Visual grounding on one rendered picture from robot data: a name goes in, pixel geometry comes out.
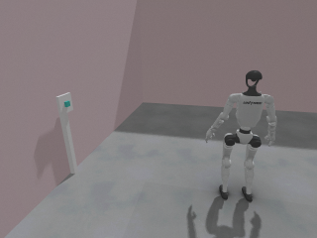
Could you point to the panel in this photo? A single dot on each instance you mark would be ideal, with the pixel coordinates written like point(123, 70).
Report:
point(64, 121)

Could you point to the right robot hand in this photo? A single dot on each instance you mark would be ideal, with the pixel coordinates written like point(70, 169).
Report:
point(271, 138)

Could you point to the robot right thigh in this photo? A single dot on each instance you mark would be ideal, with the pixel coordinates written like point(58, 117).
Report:
point(251, 150)

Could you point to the left robot hand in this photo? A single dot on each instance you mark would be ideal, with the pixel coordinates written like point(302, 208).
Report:
point(209, 135)

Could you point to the button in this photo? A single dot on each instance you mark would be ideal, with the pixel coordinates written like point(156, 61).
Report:
point(66, 103)

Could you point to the left robot upper arm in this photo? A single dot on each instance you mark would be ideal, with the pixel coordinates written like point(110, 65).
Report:
point(233, 98)

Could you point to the robot left forearm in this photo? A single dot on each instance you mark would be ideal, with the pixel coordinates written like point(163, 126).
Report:
point(216, 124)

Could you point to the robot right forearm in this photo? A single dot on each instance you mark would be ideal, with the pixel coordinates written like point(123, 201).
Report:
point(271, 127)

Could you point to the right robot upper arm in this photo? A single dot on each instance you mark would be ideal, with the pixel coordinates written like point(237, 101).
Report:
point(270, 109)

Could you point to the robot right shin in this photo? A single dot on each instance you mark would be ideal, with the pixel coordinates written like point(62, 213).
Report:
point(249, 177)

